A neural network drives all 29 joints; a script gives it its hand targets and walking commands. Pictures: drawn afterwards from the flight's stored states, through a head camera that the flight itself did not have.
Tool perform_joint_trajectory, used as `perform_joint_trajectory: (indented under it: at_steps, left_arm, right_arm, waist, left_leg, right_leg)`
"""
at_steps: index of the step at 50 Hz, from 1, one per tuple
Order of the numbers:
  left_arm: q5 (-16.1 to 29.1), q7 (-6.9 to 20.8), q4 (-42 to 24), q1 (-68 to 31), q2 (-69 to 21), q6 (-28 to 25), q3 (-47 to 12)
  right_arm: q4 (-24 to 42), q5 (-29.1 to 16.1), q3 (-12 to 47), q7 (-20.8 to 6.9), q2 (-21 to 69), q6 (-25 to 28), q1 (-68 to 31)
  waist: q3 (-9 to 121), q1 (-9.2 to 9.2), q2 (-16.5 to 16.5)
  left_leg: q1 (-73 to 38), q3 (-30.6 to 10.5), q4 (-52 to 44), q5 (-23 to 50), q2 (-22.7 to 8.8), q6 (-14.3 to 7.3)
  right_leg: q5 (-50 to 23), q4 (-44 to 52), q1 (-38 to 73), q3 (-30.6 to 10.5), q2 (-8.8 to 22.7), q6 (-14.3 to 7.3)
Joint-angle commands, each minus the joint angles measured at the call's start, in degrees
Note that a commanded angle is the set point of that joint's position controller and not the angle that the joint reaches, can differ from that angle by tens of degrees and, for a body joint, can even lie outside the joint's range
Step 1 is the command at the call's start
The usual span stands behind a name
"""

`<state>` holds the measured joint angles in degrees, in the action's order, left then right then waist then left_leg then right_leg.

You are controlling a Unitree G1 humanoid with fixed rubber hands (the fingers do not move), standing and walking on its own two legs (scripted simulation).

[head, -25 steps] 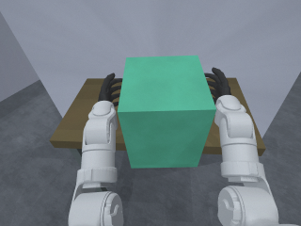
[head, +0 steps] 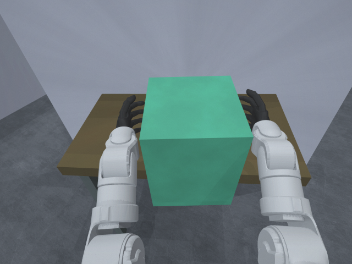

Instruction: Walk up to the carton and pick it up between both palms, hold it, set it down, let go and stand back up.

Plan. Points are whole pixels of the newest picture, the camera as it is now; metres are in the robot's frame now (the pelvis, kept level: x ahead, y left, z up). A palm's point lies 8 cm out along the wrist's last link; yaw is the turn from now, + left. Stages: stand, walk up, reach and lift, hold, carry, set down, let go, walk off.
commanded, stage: hold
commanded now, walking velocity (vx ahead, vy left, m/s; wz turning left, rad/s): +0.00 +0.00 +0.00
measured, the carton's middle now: (190, 142) +0.39 -0.01 +0.09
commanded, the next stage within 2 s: set down in 1.78 s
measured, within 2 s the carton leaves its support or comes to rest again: neither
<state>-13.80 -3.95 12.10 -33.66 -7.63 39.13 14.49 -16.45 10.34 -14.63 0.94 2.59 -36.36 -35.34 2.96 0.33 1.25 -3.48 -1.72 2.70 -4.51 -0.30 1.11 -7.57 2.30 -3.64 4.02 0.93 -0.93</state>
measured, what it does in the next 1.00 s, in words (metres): stands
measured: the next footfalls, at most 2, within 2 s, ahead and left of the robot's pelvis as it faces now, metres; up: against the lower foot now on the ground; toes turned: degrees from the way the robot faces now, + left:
none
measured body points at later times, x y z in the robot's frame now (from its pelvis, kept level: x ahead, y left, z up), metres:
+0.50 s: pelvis -0.01 +0.00 +0.00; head -0.03 -0.02 +0.45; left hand +0.38 +0.15 +0.18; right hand +0.39 -0.14 +0.17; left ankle -0.03 +0.14 -0.75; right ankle +0.07 -0.11 -0.75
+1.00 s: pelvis +0.00 +0.01 +0.00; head -0.01 +0.00 +0.45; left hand +0.38 +0.16 +0.18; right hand +0.39 -0.14 +0.17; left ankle -0.03 +0.14 -0.75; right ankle +0.07 -0.11 -0.75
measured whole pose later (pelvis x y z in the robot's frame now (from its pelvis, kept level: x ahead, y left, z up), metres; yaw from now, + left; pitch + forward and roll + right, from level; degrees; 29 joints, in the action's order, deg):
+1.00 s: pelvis +0.00 +0.01 +0.00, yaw +0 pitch +0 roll +1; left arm -12.2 -2.7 10.3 -35.3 -5.1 37.2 13.8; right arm -12.1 10.3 -14.1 3.2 3.9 -36.1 -36.5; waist 2.7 1.2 1.0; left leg -0.1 -1.9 5.0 -5.4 0.4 0.6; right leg -6.7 0.4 -6.8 4.0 1.7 -0.3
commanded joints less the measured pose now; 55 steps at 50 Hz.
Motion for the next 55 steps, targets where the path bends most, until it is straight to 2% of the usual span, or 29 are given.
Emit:
perform_joint_trajectory:
  at_steps: [1, 3, 5, 7, 8, 13, 14, 15, 16, 17, 19, 20, 23, 24, 27, 28, 30, 33, 38, 40, 41, 43, 44, 45, 48, 49, 50, 52, 55]
  left_arm:
    - [8.5, 6.6, -8.7, -31.7, -21.9, -3.8, -22.8]
    - [8.3, 6.3, -9.2, -31.8, -19.9, -3.7, -21.9]
    - [8.1, 6.7, -8.2, -33.4, -19.7, -3.7, -21.4]
    - [8.0, 7.3, -8.4, -34.7, -20.1, -3.9, -21.6]
    - [7.9, 7.5, -6.7, -34.8, -20.8, -3.9, -21.0]
    - [8.3, 9.1, -4.3, -38.0, -21.8, -5.7, -19.7]
    - [8.1, 9.4, -3.1, -38.8, -22.0, -5.8, -19.6]
    - [7.2, 9.6, -2.5, -38.7, -21.6, -5.8, -18.5]
    - [7.1, 9.8, -1.8, -39.4, -22.5, -5.9, -19.3]
    - [6.9, 9.9, -2.0, -39.8, -21.7, -6.2, -18.5]
    - [6.0, 10.0, 0.0, -38.0, -22.2, -6.0, -16.8]
    - [5.0, 10.0, 0.1, -39.7, -20.3, -6.2, -16.0]
    - [4.5, 10.2, 0.0, -38.4, -20.0, -6.7, -15.6]
    - [5.1, 10.2, -0.3, -38.8, -20.3, -6.8, -16.1]
    - [6.2, 10.3, -3.1, -38.4, -20.1, -7.1, -17.4]
    - [6.6, 10.4, -5.1, -38.8, -20.1, -7.1, -18.3]
    - [6.2, 9.8, -6.6, -38.1, -19.1, -6.7, -19.0]
    - [7.5, 9.4, -6.5, -33.8, -19.3, -5.9, -19.6]
    - [6.8, 8.6, -5.3, -32.0, -17.8, -4.5, -17.5]
    - [7.6, 8.3, -7.2, -34.9, -17.8, -4.8, -19.3]
    - [7.9, 8.4, -8.8, -35.9, -18.6, -5.1, -19.2]
    - [8.8, 8.5, -7.4, -35.9, -20.0, -5.4, -21.3]
    - [8.9, 8.6, -8.8, -36.0, -20.4, -5.6, -22.1]
    - [9.0, 8.6, -8.7, -36.0, -20.6, -5.7, -22.9]
    - [10.4, 8.6, -12.5, -36.8, -20.9, -5.7, -24.8]
    - [9.8, 8.6, -11.5, -34.6, -21.6, -5.5, -24.6]
    - [9.7, 8.5, -11.8, -34.8, -20.8, -5.3, -24.5]
    - [10.5, 8.2, -11.3, -34.0, -20.5, -4.1, -24.0]
    - [8.7, 8.0, -11.0, -31.1, -20.2, -2.8, -23.1]
  right_arm:
    - [10.4, -7.5, 23.0, -6.2, 22.7, 3.2, -32.4]
    - [8.2, -6.8, 22.0, -5.8, 22.2, 2.8, -31.1]
    - [5.7, -6.1, 20.7, -5.6, 21.6, 2.7, -30.5]
    - [5.3, -6.5, 20.9, -5.9, 23.5, 2.7, -32.6]
    - [4.6, -6.4, 21.0, -6.0, 24.1, 2.8, -32.9]
    - [2.9, -4.7, 19.6, -6.2, 25.8, 3.8, -35.6]
    - [3.4, -4.6, 19.3, -6.2, 25.1, 4.2, -37.9]
    - [3.5, -4.4, 19.7, -6.3, 26.2, 4.2, -38.5]
    - [1.9, -4.6, 18.8, -6.4, 25.6, 4.5, -37.8]
    - [0.2, -4.2, 18.2, -6.6, 26.4, 4.3, -37.4]
    - [1.9, -3.7, 17.4, -6.6, 25.4, 4.5, -38.7]
    - [-1.4, -2.2, 15.9, -6.6, 24.8, 4.2, -37.8]
    - [-1.4, -2.5, 16.1, -6.9, 25.8, 4.6, -36.2]
    - [-0.9, -2.5, 15.9, -6.6, 25.9, 4.7, -35.7]
    - [2.7, -3.4, 18.0, -6.4, 26.6, 4.6, -35.4]
    - [3.7, -3.9, 18.5, -6.4, 27.3, 4.6, -34.8]
    - [3.7, -4.3, 18.3, -5.9, 26.1, 4.3, -32.7]
    - [9.8, -4.5, 20.6, -5.1, 24.0, 3.9, -32.6]
    - [7.9, -3.2, 18.9, -4.1, 21.4, 1.8, -30.3]
    - [5.3, -4.1, 18.5, -4.5, 22.7, 2.0, -30.0]
    - [5.7, -4.2, 19.3, -4.6, 23.9, 2.4, -31.1]
    - [8.1, -5.1, 21.0, -4.5, 24.8, 3.1, -32.7]
    - [9.1, -6.0, 22.2, -4.7, 25.7, 3.2, -34.1]
    - [9.5, -5.9, 22.9, -4.7, 26.4, 3.2, -34.2]
    - [11.6, -6.9, 23.8, -4.3, 25.6, 3.4, -33.6]
    - [13.9, -7.5, 25.0, -4.2, 24.9, 3.5, -34.2]
    - [13.0, -6.7, 24.3, -4.1, 25.2, 3.0, -33.5]
    - [12.7, -6.6, 23.6, -4.1, 23.9, 1.9, -31.3]
    - [11.8, -5.2, 22.5, -4.4, 23.2, 0.7, -28.7]
  waist:
    - [22.6, 1.10, -2.6]
    - [21.2, 0.61, -4.4]
    - [19.0, 0.30, -1.9]
    - [18.6, 0.93, -2.1]
    - [18.1, 0.95, -0.7]
    - [20.5, -0.09, -4.9]
    - [20.3, 0.29, -3.0]
    - [20.0, 1.06, -3.4]
    - [18.8, 0.85, -0.4]
    - [18.4, 1.08, -1.1]
    - [18.9, 1.47, -2.1]
    - [17.8, 1.34, -2.2]
    - [18.7, 1.71, -2.9]
    - [18.8, 0.95, -2.8]
    - [20.9, 0.88, -3.7]
    - [23.0, 0.97, -1.5]
    - [22.0, 1.45, -0.2]
    - [24.8, 0.43, -4.6]
    - [16.5, 1.36, -2.6]
    - [15.9, 0.76, -1.2]
    - [19.0, 1.06, -0.4]
    - [20.4, 1.47, -2.9]
    - [22.6, 1.30, -1.6]
    - [22.2, 1.30, -1.9]
    - [26.3, 0.87, -1.0]
    - [25.1, 1.40, 0.3]
    - [25.2, 0.64, -2.2]
    - [23.1, 0.43, -1.1]
    - [20.6, 0.90, -0.4]
  left_leg:
    - [12.9, 0.9, -0.1, 12.0, 2.7, -0.5]
    - [13.8, 1.6, -0.4, 7.7, 2.9, -0.9]
    - [14.9, 2.0, -0.6, 1.7, 3.1, -1.0]
    - [16.1, 2.1, -0.5, 0.9, 3.0, -1.2]
    - [17.0, 1.6, -0.2, 0.7, 2.5, -1.2]
    - [17.3, 2.0, 1.3, -3.0, 3.1, -2.2]
    - [19.7, 1.8, 1.1, -3.7, 2.9, -1.8]
    - [20.1, 1.8, 0.1, -3.6, 3.0, -2.0]
    - [21.3, 2.3, 0.6, -3.1, 3.0, -1.6]
    - [21.5, 2.0, 0.6, -3.9, 2.7, -2.0]
    - [20.6, 2.0, 0.5, -3.6, 3.2, -1.9]
    - [21.0, 2.2, 0.3, -3.0, 2.9, -2.0]
    - [20.4, 2.2, -0.2, -1.6, 3.1, -2.2]
    - [20.1, 1.8, 0.3, -0.1, 2.5, -2.0]
    - [16.7, 1.4, -0.9, 4.1, 3.3, -1.8]
    - [15.0, 2.1, -0.8, 4.5, 3.7, -1.8]
    - [16.4, 1.6, -1.0, 7.2, 3.2, -1.4]
    - [14.0, 0.8, -0.7, 8.8, 3.2, -1.2]
    - [18.5, 2.3, -1.8, 1.8, 3.4, -1.5]
    - [18.8, 2.1, -0.9, 1.8, 3.1, -1.2]
    - [17.9, 2.1, -0.7, 2.7, 3.0, -1.0]
    - [17.2, 2.2, 0.8, 4.8, 2.4, -1.2]
    - [16.5, 1.3, 0.2, 5.7, 2.6, -1.3]
    - [15.7, 1.7, 0.1, 7.6, 2.5, -1.3]
    - [13.4, 1.6, 1.5, 12.4, 2.2, -0.1]
    - [14.6, 1.8, 1.5, 13.7, 2.8, 0.0]
    - [13.5, 1.7, 2.2, 15.0, 2.6, 0.0]
    - [13.2, 1.2, 1.3, 14.4, 2.3, 0.2]
    - [13.0, 2.4, 0.4, 15.5, 2.5, 0.6]
  right_leg:
    - [-6.6, -7.0, 24.1, -2.3, -1.8, 0.3]
    - [-4.6, -7.5, 23.8, -2.5, -1.2, 0.7]
    - [1.6, -7.4, 21.9, -2.2, -1.4, 0.1]
    - [3.6, -7.8, 21.9, -2.2, -1.4, -0.2]
    - [3.8, -7.8, 22.3, -2.0, -1.6, -0.5]
    - [4.8, -8.5, 20.9, -2.0, -1.1, -0.2]
    - [6.6, -9.1, 22.3, -2.5, -0.9, 0.0]
    - [6.8, -8.6, 22.5, -1.9, -1.6, 0.1]
    - [5.9, -9.0, 22.2, -2.5, -1.4, -0.7]
    - [6.1, -9.3, 21.9, -2.3, -1.0, -0.5]
    - [6.0, -8.9, 22.9, -2.4, -1.3, -0.4]
    - [6.2, -9.2, 23.4, -2.4, -1.2, -0.1]
    - [3.8, -8.6, 23.3, -2.2, -1.5, 0.2]
    - [2.5, -8.5, 23.5, -1.9, -1.2, -0.1]
    - [-2.7, -8.1, 25.1, -2.7, -1.5, 0.4]
    - [-4.3, -7.9, 25.9, -3.1, -1.3, 0.5]
    - [-4.2, -8.2, 27.0, -3.1, -1.5, 0.2]
    - [-5.9, -7.7, 27.2, -2.2, -1.6, 0.3]
    - [0.4, -6.9, 25.0, -2.7, -1.2, 0.5]
    - [1.4, -7.5, 23.3, -2.6, -1.5, 0.1]
    - [1.7, -8.0, 23.3, -2.0, -1.6, -0.2]
    - [-0.1, -8.0, 22.7, -1.4, -1.2, 0.8]
    - [0.1, -8.5, 23.3, -2.2, -1.4, 0.4]
    - [-1.2, -8.1, 22.8, -1.8, -1.7, 0.9]
    - [-3.9, -8.3, 24.1, -2.1, -1.9, 0.0]
    - [-4.7, -8.4, 23.7, -2.6, -1.8, 0.1]
    - [-6.2, -8.4, 24.0, -2.4, -1.9, 0.1]
    - [-5.7, -7.7, 24.5, -2.1, -2.0, -0.6]
    - [-6.1, -6.2, 23.8, -2.0, -2.3, 0.2]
